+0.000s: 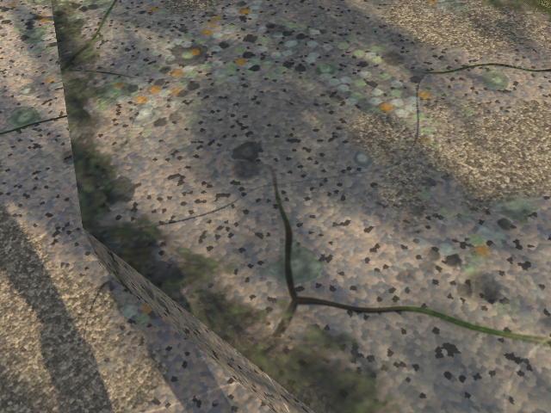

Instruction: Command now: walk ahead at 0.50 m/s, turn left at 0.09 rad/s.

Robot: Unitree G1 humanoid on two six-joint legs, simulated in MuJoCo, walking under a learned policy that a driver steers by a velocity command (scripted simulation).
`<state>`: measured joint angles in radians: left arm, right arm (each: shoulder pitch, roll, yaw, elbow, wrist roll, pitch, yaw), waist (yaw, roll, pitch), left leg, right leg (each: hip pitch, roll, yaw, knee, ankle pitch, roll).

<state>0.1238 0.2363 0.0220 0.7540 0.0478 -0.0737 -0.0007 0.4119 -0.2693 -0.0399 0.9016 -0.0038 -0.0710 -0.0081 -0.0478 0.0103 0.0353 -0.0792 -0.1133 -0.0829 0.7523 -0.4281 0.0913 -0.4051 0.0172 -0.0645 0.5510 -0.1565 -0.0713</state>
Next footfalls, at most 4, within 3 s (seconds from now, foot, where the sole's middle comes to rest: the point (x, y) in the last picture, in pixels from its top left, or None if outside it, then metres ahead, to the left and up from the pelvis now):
0.44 left None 0.32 0.11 -0.76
1.00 right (349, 358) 0.52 -0.14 -0.57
1.54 left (362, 235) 0.84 -0.22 -0.57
1.92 right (408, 300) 0.65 -0.29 -0.57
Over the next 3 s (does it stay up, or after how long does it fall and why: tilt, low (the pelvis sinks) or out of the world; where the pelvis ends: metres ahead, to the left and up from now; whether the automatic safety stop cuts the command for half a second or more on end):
stays up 0.73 -0.23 0.21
